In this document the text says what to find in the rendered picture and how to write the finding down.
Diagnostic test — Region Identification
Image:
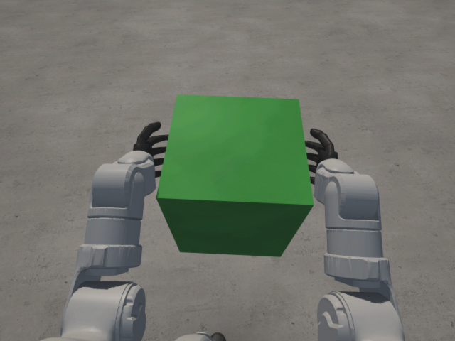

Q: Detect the robot right forearm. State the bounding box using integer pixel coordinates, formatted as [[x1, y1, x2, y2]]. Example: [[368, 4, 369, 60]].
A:
[[314, 158, 405, 341]]

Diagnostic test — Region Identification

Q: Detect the robot left forearm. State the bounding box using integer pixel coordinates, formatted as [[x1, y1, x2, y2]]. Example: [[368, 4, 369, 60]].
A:
[[60, 151, 156, 336]]

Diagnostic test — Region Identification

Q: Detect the right robot hand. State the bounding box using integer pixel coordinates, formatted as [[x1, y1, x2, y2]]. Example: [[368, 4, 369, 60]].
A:
[[305, 129, 338, 184]]

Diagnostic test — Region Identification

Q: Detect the left robot hand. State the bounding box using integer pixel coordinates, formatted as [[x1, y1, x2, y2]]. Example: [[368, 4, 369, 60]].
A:
[[133, 122, 169, 178]]

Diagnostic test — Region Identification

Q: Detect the carton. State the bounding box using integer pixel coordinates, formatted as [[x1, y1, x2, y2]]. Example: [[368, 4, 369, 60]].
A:
[[156, 94, 314, 257]]

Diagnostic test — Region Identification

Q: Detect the right robot upper arm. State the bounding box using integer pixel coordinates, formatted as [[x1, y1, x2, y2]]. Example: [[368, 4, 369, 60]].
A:
[[317, 291, 404, 341]]

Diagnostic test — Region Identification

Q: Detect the left robot upper arm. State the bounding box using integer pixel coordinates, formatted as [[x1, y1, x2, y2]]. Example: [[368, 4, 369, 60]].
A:
[[40, 281, 146, 341]]

